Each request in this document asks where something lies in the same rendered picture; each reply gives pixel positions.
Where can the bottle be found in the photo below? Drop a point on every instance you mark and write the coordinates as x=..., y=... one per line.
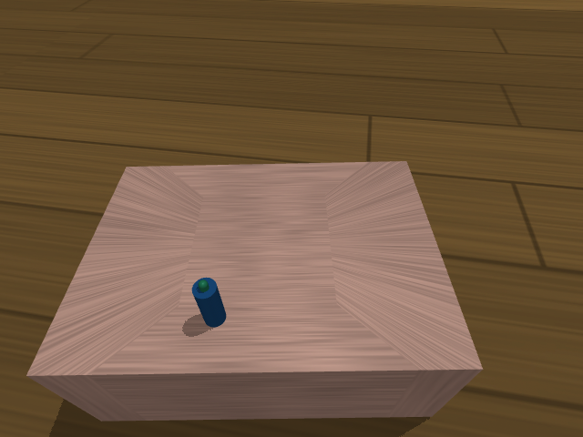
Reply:
x=207, y=296

